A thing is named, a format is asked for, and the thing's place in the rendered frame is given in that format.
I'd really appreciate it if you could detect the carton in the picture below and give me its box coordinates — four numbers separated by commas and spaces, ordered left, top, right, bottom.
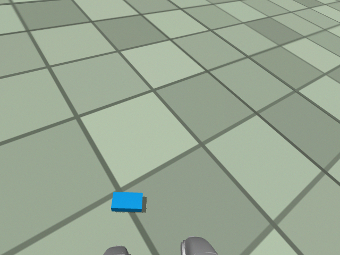
111, 192, 143, 212

